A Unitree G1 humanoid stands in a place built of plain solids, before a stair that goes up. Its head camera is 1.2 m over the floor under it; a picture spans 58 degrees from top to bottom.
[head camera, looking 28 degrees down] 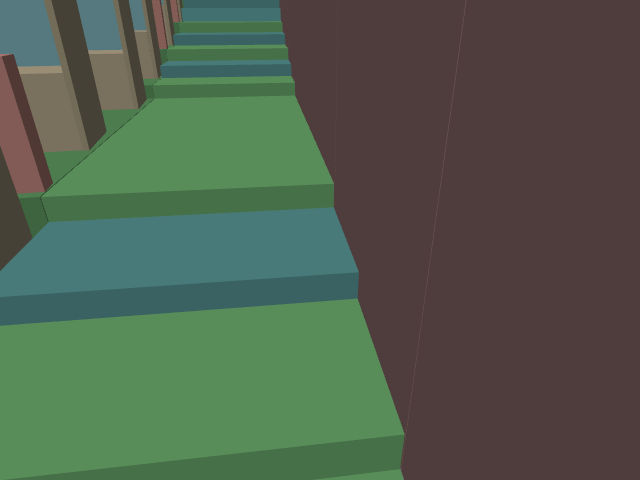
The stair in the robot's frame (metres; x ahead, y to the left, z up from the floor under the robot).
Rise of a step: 0.13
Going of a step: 0.64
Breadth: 1.42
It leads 7 degrees to the left of straight ahead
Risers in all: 3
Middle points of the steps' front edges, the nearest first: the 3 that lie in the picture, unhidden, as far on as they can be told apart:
0.72 0.46 0.15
1.36 0.55 0.29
2.00 0.63 0.42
